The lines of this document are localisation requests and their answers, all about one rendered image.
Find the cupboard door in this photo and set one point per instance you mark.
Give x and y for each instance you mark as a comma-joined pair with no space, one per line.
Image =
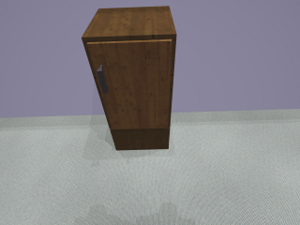
138,76

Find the handle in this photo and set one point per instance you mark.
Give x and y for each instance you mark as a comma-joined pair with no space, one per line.
102,80

